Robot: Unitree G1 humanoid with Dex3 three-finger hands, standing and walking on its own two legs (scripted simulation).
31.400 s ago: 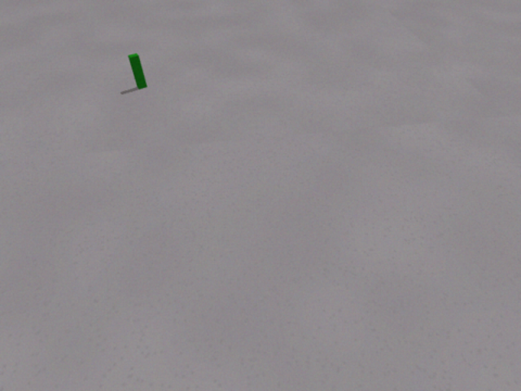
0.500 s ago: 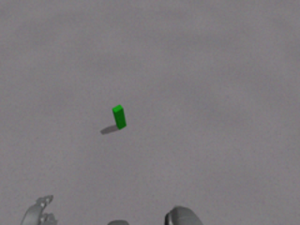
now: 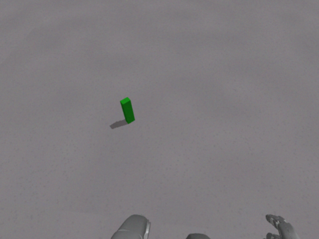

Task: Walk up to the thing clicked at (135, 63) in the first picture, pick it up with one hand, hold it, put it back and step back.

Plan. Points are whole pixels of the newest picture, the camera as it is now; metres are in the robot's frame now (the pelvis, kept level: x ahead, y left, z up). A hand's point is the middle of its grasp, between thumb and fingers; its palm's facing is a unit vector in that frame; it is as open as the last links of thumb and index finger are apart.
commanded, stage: step back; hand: left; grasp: from the side
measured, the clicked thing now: (128, 111) +0.97 +0.27 -0.64
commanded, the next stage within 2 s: stand in 1.04 s
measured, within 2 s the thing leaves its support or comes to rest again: neither
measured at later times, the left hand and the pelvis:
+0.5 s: hand out of the picture -0.02 +0.27 -0.14, palm faces +0.08 -0.92 -0.37, open 7.4 cm; pelvis -0.05 +0.00 +0.00, yaw +4 degrees
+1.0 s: hand out of the picture +0.08 +0.30 -0.14, palm faces +0.04 -0.93 -0.38, open 7.4 cm; pelvis -0.01 +0.03 +0.01, yaw +2 degrees
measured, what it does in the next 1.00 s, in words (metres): steps on the spot: left foot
